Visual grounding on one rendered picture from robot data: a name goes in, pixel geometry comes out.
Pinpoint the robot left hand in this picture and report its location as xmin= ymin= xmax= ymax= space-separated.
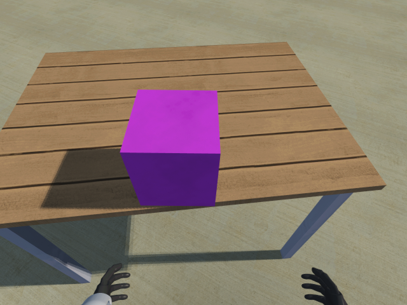
xmin=94 ymin=263 xmax=130 ymax=302

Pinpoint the robot right hand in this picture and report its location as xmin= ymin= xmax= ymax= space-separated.
xmin=301 ymin=268 xmax=348 ymax=305

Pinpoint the carton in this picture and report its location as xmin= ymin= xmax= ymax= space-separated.
xmin=120 ymin=90 xmax=221 ymax=207

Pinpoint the table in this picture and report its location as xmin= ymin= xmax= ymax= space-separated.
xmin=0 ymin=42 xmax=386 ymax=283

